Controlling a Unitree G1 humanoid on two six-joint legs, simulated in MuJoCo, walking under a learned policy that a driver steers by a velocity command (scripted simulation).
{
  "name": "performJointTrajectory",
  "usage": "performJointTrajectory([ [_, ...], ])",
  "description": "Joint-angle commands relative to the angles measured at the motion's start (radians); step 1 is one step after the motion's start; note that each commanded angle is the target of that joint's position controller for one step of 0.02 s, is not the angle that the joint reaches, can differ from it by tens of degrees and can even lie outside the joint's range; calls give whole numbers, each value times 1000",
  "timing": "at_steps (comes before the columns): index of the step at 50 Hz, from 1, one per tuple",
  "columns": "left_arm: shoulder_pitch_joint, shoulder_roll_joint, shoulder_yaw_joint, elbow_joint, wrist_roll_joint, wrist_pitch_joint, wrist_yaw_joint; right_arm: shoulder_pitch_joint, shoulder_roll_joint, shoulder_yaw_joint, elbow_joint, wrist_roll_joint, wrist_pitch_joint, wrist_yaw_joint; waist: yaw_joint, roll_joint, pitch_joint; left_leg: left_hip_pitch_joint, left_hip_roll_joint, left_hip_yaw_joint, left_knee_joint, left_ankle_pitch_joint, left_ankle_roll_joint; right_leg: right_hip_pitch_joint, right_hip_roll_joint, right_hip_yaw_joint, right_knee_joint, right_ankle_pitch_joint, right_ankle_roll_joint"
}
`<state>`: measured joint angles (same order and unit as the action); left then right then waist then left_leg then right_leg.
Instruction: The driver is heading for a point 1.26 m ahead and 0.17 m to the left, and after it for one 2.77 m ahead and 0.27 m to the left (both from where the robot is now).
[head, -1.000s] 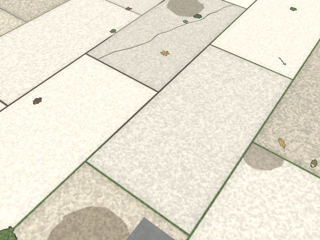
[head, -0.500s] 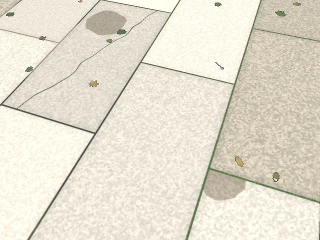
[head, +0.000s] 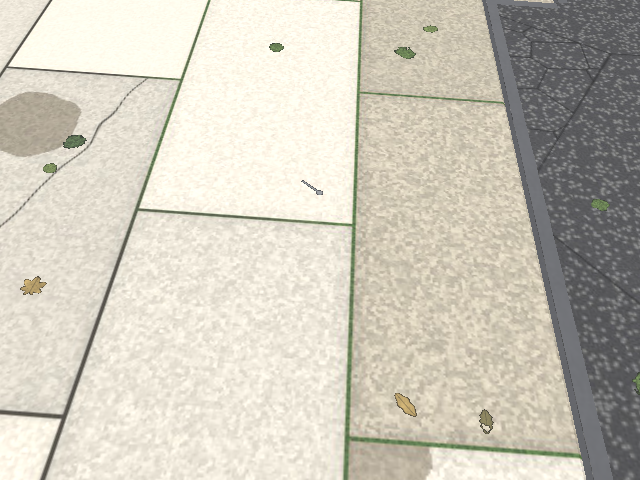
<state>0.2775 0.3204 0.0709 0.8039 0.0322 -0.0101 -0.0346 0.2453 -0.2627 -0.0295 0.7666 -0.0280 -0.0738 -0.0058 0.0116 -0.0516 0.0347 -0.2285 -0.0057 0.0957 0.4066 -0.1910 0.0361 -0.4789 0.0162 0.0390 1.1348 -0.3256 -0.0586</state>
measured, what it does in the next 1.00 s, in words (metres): walks ahead: right foot, then left foot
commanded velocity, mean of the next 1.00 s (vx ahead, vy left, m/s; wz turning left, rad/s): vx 0.50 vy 0.00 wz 0.07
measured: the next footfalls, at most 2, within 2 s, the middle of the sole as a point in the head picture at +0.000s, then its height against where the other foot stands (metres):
right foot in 0.30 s outside the picture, level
left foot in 0.86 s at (305, 425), level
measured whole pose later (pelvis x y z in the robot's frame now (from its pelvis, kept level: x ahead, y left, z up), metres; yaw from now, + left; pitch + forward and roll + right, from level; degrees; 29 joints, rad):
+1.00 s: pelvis +0.52 -0.02 -0.01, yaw +9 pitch +0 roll +0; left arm 0.26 0.24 0.03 0.86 0.03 -0.08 0.00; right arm 0.22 -0.28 -0.07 0.83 -0.01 -0.02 0.02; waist 0.01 -0.01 0.06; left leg -0.32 -0.12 0.05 0.50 -0.18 0.12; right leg -0.39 -0.04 -0.02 1.23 -0.35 -0.01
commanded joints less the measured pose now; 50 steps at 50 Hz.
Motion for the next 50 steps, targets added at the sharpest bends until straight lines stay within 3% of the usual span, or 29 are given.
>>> performJointTrajectory([
  [1, 2, 23, 0, -69, 5, 6, -19, 72, -110, -30, -16, 10, -32, 8, -7, 153, -24, 112, 273, -211, -236, 208, 128, -152, -56, 39, -1, 72, 14],
  [4, -86, 3, -12, -98, 6, 0, -25, 103, -107, -31, 14, 6, -34, 14, -18, 146, 4, 127, 252, -128, -262, 250, 135, -200, -52, 37, -137, 161, 27],
  [7, -193, -23, -33, -127, 6, -10, -33, 117, -113, -32, 37, 11, -31, 19, -35, 149, 22, 103, 219, -40, -268, 279, 117, -120, -49, -27, -359, 258, 29],
  [11, -279, -12, -42, -154, 9, -17, -32, 191, -146, -40, 86, 14, -18, 16, -55, 153, 36, 172, 260, -35, -238, 350, 110, -38, -43, -95, -515, 210, -4],
  [13, -255, 2, -38, -147, 16, -25, -21, 203, -163, -43, 107, 14, -5, 13, -36, 157, 20, 230, 273, -27, -152, 522, 103, 26, -16, -119, -569, 132, -36],
  [14, -179, 8, -33, -121, 20, -33, -15, 203, -168, -42, 116, 16, 2, 11, 3, 149, -22, 241, 261, -6, -38, 656, 93, 130, 14, -133, -620, 125, -55],
  [15, -30, 28, -21, -65, 30, -45, -5, 209, -153, -36, 121, 20, 7, 10, 64, 110, -108, 193, 221, 34, 145, 676, 73, 328, 37, -136, -675, 153, -79],
  [16, 143, 95, 1, -25, 47, -51, 9, 197, -115, -21, 88, 22, 5, 11, 133, 25, -231, 15, 182, 55, 409, 399, 49, 580, -137, 57, -691, 61, -125],
  [17, 188, 211, 29, -19, 37, -45, 24, 267, -12, 1, 38, 36, 3, 25, 93, -232, -335, -351, 1, 63, 757, -304, 3, 827, -434, 553, -793, 47, -253],
  [18, 169, 188, 31, -20, -8, -38, 31, 185, -128, -32, 47, 12, 13, 11, 112, -85, -294, -443, 19, -94, 854, -328, 16, 770, -413, 583, -825, 128, -250],
  [19, 100, 137, 16, -14, -14, -41, 33, 128, -119, -33, 30, 19, 8, 15, 72, -49, -166, -473, 61, -118, 849, -245, 27, 665, -364, 417, -825, 223, -227],
  [20, 51, 79, 1, -12, -12, -48, 30, 115, -97, -26, 33, 24, 2, 19, 38, -14, -99, -437, 89, -118, 786, -184, 27, 548, -315, 317, -856, 312, -197],
  [22, -8, 22, -15, -5, -17, -59, 30, 152, -78, -24, 61, 3, 24, 25, -24, -30, -52, -332, 116, -113, 702, -140, 9, 406, -241, 192, -917, 359, -148],
  [23, -5, 16, -18, 1, -17, -67, 29, 164, -67, -24, 70, -3, 36, 30, -34, -32, -54, -301, 110, -106, 691, -126, 1, 377, -230, 168, -938, 380, -150],
  [26, 33, 40, -8, 33, -19, -85, 33, 108, -49, -26, 62, -1, 52, 45, -36, -12, -11, -360, 107, -118, 656, -42, -13, 359, -232, 93, -1011, 358, -157],
  [30, 81, 31, -11, 65, -14, -93, 34, -22, -47, -29, 29, 3, 55, 46, -9, 4, 45, -464, 93, -150, 537, 98, -21, 396, -227, -3, -1045, 361, -135],
  [34, 106, 30, -16, 90, -14, -99, 41, -140, -28, -16, -9, -1, 48, 54, 19, 0, 69, -440, 79, -85, 363, 204, -6, 438, -222, -102, -1041, 448, -110],
  [37, 154, 41, -15, 120, -11, -93, 52, -218, -25, -9, -48, -5, 44, 62, 43, 2, 85, -434, 65, -28, 260, 176, 28, 530, -244, -146, -996, 562, -94],
  [40, 144, 72, -11, 131, -6, -83, 61, -189, -38, -16, -55, -7, 44, 59, 15, -23, 44, -336, -1, 38, 207, 51, 83, 609, -258, -198, -842, 937, -68],
  [42, 129, 101, -3, 130, 0, -68, 66, -41, -69, -34, -18, -12, 40, 50, -50, -40, -54, -164, -75, 68, 180, -44, 132, 617, -258, -229, -581, 1153, -56],
  [43, 119, 108, -2, 120, -5, -61, 67, 110, -99, -52, 28, -22, 33, 43, -120, -14, -137, 47, -87, 32, 107, -13, 167, 517, -238, -248, -359, 1035, -37],
  [44, 116, 68, -15, 75, -19, -67, 61, 246, -205, -88, 52, -31, 34, 27, -171, 104, -247, 330, 115, -257, 68, -107, 255, 242, -180, -264, -23, 685, -1],
  [45, 115, 18, -18, 20, -27, -79, 43, 195, -279, -108, 36, -3, 44, 25, -101, 315, -322, 536, 354, -815, -72, 16, 398, -131, 59, -162, 315, -175, 47],
  [46, 24, 64, -13, 1, -8, -88, 38, 176, -264, -108, 37, 27, 51, 25, -124, 141, -279, 505, 335, -756, -95, 65, 391, -233, -8, 15, 344, -120, 34],
  [48, -9, 36, -22, -12, -18, -104, 35, 91, -157, -81, 42, 22, 51, 15, -51, 20, -61, 235, 270, -536, -135, 193, 311, -207, -94, 7, 174, -6, 34],
  [49, -16, 33, -21, -20, -2, -90, 35, 60, -129, -71, 43, 25, 46, 11, -18, 19, -24, 144, 218, -471, -150, 248, 280, -158, -114, 12, 102, -5, 47],
  [50, 11, 24, -24, -12, 12, -68, 33, 37, -116, -65, 36, 27, 41, 9, 7, 34, -28, 88, 184, -419, -167, 278, 265, -99, -120, 9, 59, -1, 61],
])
